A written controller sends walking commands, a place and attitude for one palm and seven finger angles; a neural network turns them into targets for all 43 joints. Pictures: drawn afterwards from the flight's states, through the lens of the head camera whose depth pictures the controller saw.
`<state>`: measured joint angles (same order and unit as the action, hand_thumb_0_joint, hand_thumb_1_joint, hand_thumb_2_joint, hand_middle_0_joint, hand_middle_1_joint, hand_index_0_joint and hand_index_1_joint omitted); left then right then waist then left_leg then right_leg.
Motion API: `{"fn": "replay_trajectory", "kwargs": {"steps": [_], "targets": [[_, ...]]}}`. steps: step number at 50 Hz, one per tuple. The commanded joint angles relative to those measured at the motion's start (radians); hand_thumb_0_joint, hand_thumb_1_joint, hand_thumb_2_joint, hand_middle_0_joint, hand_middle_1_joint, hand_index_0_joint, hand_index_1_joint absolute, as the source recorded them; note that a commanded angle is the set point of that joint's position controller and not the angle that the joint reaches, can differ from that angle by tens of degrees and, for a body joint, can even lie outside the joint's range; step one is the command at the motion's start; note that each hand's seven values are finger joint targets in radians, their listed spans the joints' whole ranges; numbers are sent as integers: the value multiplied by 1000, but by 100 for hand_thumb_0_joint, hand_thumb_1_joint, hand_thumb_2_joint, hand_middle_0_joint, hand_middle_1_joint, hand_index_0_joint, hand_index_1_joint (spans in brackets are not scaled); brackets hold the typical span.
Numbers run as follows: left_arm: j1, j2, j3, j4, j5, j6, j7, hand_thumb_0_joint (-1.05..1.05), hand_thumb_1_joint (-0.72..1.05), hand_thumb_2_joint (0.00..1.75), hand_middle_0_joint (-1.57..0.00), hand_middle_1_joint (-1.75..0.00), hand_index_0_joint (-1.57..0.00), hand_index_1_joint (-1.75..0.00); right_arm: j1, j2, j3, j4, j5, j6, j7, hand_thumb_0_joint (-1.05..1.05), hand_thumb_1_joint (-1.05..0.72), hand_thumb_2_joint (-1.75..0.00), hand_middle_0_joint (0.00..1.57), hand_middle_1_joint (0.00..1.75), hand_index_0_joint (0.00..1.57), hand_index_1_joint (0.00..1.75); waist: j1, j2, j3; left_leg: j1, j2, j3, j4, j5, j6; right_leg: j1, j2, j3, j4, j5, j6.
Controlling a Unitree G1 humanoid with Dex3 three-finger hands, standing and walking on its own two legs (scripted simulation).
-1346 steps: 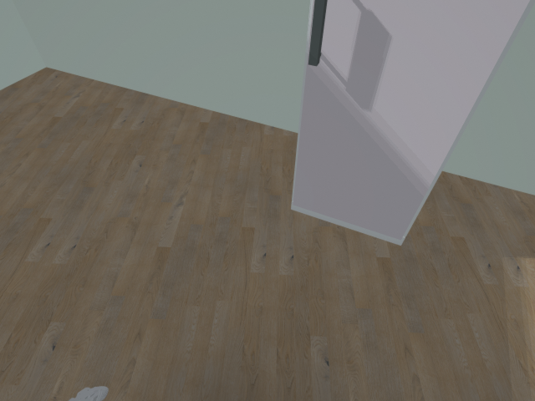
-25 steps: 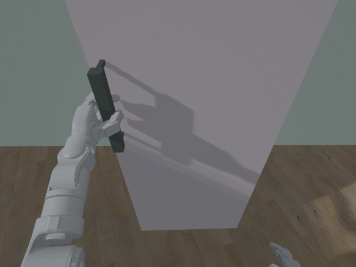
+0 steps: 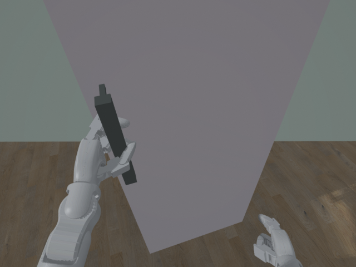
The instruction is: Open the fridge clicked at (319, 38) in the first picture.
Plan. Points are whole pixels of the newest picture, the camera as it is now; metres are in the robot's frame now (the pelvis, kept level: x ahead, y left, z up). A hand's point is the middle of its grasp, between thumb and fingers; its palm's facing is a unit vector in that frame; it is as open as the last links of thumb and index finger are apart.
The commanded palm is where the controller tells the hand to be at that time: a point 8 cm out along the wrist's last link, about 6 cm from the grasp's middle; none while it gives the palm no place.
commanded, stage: walk backward, drawing the door open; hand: left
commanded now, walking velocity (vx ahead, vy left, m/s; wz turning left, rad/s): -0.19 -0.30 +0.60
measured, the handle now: (118, 139) +0.34 +0.14 +0.16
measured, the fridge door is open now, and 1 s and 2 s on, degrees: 19 53 79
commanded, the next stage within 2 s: stop walking and hold the door back in 1.52 s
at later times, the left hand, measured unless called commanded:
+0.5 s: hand (161, 224) +0.16 +0.03 +0.15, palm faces +0.09 -0.98 -0.17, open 7.8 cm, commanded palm +0.13 +0.08 +0.16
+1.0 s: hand out of the picture +0.09 -0.08 +0.15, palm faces +0.47 -0.87 -0.16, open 7.8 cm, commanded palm +0.04 -0.05 +0.15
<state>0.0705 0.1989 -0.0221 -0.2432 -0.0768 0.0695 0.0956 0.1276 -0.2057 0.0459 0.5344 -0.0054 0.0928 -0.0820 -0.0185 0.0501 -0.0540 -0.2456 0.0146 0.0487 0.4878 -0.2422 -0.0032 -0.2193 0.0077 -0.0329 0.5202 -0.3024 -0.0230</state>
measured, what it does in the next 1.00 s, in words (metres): steps to the right, turning left: left foot, then right foot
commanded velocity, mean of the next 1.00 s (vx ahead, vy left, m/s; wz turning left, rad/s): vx -0.15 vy -0.39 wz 0.74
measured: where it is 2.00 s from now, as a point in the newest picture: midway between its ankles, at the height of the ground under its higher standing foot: outside the picture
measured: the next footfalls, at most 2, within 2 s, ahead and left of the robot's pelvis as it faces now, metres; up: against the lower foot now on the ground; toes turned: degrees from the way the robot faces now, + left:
left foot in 0.44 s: -0.06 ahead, +0.08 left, +0.00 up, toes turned +17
right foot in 0.64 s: +0.03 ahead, -0.25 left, +0.00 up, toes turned +21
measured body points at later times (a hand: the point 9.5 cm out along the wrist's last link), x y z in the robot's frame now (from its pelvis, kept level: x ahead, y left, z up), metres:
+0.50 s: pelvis -0.09 -0.08 -0.02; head -0.06 -0.10 +0.42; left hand +0.15 +0.09 +0.16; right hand +0.11 -0.28 -0.13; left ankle -0.10 +0.07 -0.74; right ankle -0.04 -0.13 -0.71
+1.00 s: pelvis -0.09 -0.31 -0.02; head -0.04 -0.27 +0.42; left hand +0.06 -0.04 +0.16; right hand +0.21 -0.35 -0.11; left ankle -0.16 -0.12 -0.74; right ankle +0.01 -0.38 -0.69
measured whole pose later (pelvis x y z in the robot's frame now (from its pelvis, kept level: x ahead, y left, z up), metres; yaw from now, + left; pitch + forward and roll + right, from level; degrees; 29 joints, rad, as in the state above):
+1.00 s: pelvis -0.09 -0.31 -0.02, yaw +40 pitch -2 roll -1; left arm -0.01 0.19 -0.19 -0.45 0.01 -0.02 0.04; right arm 0.07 -0.18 -0.01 0.59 -0.03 -0.07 -0.04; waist -0.02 0.01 0.18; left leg -0.38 0.11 -0.06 0.65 -0.24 -0.09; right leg -0.50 0.01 0.00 1.01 -0.40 0.04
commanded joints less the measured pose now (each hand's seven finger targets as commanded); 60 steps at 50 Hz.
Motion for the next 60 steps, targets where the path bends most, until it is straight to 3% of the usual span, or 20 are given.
{"fn": "replay_trajectory", "kwargs": {"steps": [1,6,12,19,20,22,24,30,32,33,35,40,41,43,44,50,52,53,56,60], "targets": [[-184,91,37,-343,30,-123,-8,0,90,90,-45,-140,-45,-140,-104,-97,-34,-151,-16,-47,0,0,-90,-90,20,30,20,30,4,55,-217,216,149,-187,-54,674,60,-66,-12,5,14,182,51],[-147,70,17,-373,37,-139,-1,0,90,90,-45,-140,-45,-140,-132,-85,-36,-138,-18,-69,-2,0,-90,-90,20,30,20,30,8,4,-143,19,156,-244,-116,289,73,-23,-25,37,-51,116,40],[-129,68,7,-445,44,-138,13,0,90,90,-45,-140,-45,-140,-128,-52,-53,-108,1,-120,-9,0,-90,-90,20,30,20,30,16,-188,-144,-93,-3,-7,319,-133,-9,-96,-260,98,-275,-99,-86],[-155,-5,-100,-498,61,-166,-12,0,90,90,-45,-140,-45,-140,-61,-63,-52,-84,-21,-191,-24,0,-90,-90,20,30,20,30,-2,-135,-110,-138,66,21,243,-131,-20,29,-246,-94,-11,331,-140],[-167,-25,-128,-511,53,-166,-16,0,90,90,-45,-140,-45,-140,-27,-68,-54,-85,-26,-198,-26,0,-90,-90,20,30,20,30,-27,-92,-99,-53,74,-17,95,-46,-6,-42,-204,-102,124,317,-108],[-215,-43,-171,-521,53,-179,-30,0,90,90,-45,-140,-45,-140,-20,-120,-72,-110,-42,-213,-16,0,-90,-90,20,30,20,30,-31,242,-76,182,449,-669,-187,571,166,-429,0,-30,518,-204,44],[-194,0,-125,-468,106,-199,-37,0,90,90,-45,-140,-45,-140,-49,-126,-80,-112,-47,-200,2,0,-90,-90,20,30,20,30,-9,51,-120,150,542,-770,-162,550,250,-411,-45,164,711,-165,65],[-242,-45,-112,-520,61,-195,-24,0,90,90,-45,-140,-45,-140,-150,-93,-98,-70,1,-246,28,0,-90,-90,20,30,20,30,26,86,-193,-97,201,-263,-35,132,38,122,-8,39,-2,9,38],[-275,37,-66,-570,72,-186,-10,0,90,90,-45,-140,-45,-140,-125,-26,-92,-64,21,-237,33,0,-90,-90,20,30,20,30,9,-261,-260,-173,-15,-10,284,-227,-35,190,-223,148,-225,21,-70],[-311,71,-20,-613,77,-183,-5,0,90,90,-45,-140,-45,-140,-165,-25,-94,-69,25,-242,20,0,-90,-90,20,30,20,30,40,-340,-236,-242,-35,2,552,-336,-32,120,-335,245,-217,133,-157],[-248,27,-44,-574,73,-176,-15,0,90,90,-45,-140,-45,-140,-136,-37,-98,-49,15,-233,11,0,-90,-90,20,30,20,30,40,-258,-243,-246,22,-38,718,-383,-18,98,-354,103,-116,306,-182],[-290,-45,-131,-553,63,-187,-42,0,90,90,-45,-140,-45,-140,-132,-27,-66,-82,-7,-226,-5,0,-90,-90,20,30,20,30,-18,-197,-135,-95,45,69,241,-172,-30,13,-234,-88,84,418,-121],[-313,-54,-154,-559,58,-187,-46,0,90,90,-45,-140,-45,-140,-97,-46,-71,-82,-10,-225,-5,0,-90,-90,20,30,20,30,-43,-143,-134,20,64,20,80,-74,-16,-89,-208,-89,218,338,-88],[-337,-72,-181,-528,80,-198,-54,0,90,90,-45,-140,-45,-140,-90,-129,-100,-109,-35,-226,3,0,-90,-90,20,30,20,30,-30,219,-134,260,526,-696,-161,510,180,-467,-41,6,579,-229,50],[-305,-21,-145,-445,121,-205,-51,0,90,90,-45,-140,-45,-140,-73,-137,-98,-99,-42,-203,8,0,-90,-90,20,30,20,30,-31,133,-139,242,591,-797,-163,525,247,-446,-81,133,693,-195,65],[-262,-50,-117,-508,72,-189,-37,0,90,90,-45,-140,-45,-140,-185,-114,-112,-88,4,-213,49,0,-90,-90,20,30,20,30,30,203,-124,-115,263,-245,-59,92,61,53,-22,60,132,-86,55],[-300,-4,-99,-551,77,-187,-22,0,90,90,-45,-140,-45,-140,-142,-56,-104,-85,30,-211,50,0,-90,-90,20,30,20,30,25,-128,-231,-91,51,-57,212,-208,-19,151,-112,61,-199,-16,-8],[-296,75,-25,-582,79,-175,-11,0,90,90,-45,-140,-45,-140,-172,-35,-106,-104,34,-213,40,0,-90,-90,20,30,20,30,45,-421,-226,-236,-42,15,546,-356,-48,132,-300,279,-237,10,-129],[-277,76,-4,-628,70,-177,-17,0,90,90,-45,-140,-45,-140,-172,-44,-99,-79,17,-215,20,0,-90,-90,20,30,20,30,31,-285,-182,-258,40,-7,769,-400,-26,64,-329,99,-98,337,-170],[-228,2,-59,-569,54,-190,-28,0,90,90,-45,-140,-45,-140,-152,-22,-73,-92,-1,-210,7,0,-90,-90,20,30,20,30,6,-226,-150,-158,46,77,339,-273,-34,128,-273,-54,33,568,-150]]}}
